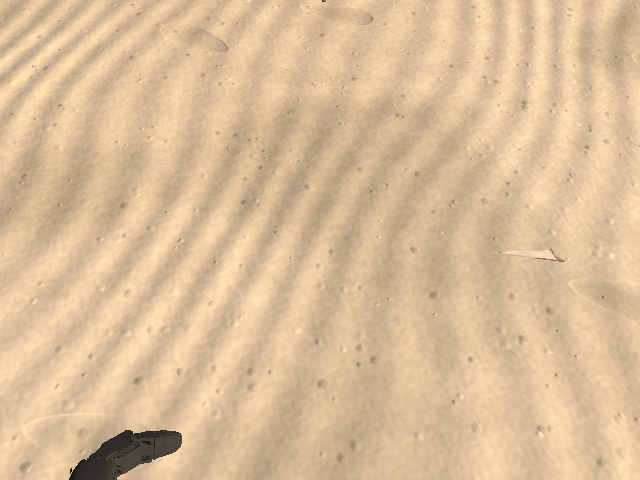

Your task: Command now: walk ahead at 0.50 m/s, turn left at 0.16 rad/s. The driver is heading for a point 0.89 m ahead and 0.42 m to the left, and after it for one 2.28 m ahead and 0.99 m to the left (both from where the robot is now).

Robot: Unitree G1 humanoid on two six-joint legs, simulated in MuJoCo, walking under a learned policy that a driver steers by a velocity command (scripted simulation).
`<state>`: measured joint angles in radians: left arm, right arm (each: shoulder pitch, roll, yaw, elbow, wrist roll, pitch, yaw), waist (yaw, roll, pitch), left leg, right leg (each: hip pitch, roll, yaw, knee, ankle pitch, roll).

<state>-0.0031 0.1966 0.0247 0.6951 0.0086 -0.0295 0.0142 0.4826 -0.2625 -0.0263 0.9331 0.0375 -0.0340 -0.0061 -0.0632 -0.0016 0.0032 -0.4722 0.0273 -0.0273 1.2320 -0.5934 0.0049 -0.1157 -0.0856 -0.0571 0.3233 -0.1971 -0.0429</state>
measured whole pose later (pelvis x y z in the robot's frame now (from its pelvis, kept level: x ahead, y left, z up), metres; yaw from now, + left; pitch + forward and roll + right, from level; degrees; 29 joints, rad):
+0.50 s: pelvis +0.23 +0.03 +0.06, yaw +15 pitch +2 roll -1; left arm 0.03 0.25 0.03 0.69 0.00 -0.06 0.01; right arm 0.23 -0.28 -0.06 0.69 0.02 0.00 -0.03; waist -0.04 -0.01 0.03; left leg -0.25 -0.07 -0.13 0.48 -0.25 0.04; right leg -0.57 0.00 0.05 0.71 -0.18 0.06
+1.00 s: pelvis +0.28 +0.03 +0.05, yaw +33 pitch +1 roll -2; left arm 0.13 0.28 0.07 0.71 0.00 0.02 0.04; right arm 0.19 -0.28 -0.07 0.61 0.01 0.06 0.01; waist 0.01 -0.02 0.05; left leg -0.32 0.02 0.02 0.61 -0.30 0.03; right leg -0.37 -0.11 -0.17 0.60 -0.27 0.03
